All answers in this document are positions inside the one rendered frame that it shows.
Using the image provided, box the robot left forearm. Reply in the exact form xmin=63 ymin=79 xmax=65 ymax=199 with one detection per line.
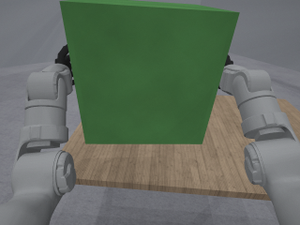
xmin=10 ymin=63 xmax=73 ymax=193

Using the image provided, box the robot left hand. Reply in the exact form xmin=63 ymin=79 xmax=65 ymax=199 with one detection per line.
xmin=54 ymin=45 xmax=75 ymax=85

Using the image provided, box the robot right upper arm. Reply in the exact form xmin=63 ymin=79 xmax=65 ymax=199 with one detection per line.
xmin=244 ymin=137 xmax=300 ymax=225

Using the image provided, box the robot right forearm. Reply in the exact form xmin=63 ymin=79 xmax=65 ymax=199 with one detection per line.
xmin=219 ymin=64 xmax=300 ymax=146

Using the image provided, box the carton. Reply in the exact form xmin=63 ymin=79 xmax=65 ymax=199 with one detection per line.
xmin=59 ymin=0 xmax=240 ymax=144

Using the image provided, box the robot right hand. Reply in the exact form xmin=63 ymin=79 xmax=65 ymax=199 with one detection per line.
xmin=218 ymin=55 xmax=233 ymax=89

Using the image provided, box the robot left upper arm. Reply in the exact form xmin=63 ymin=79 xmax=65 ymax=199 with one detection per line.
xmin=0 ymin=150 xmax=77 ymax=225

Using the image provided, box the table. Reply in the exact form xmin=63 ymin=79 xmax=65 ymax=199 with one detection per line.
xmin=62 ymin=95 xmax=300 ymax=201

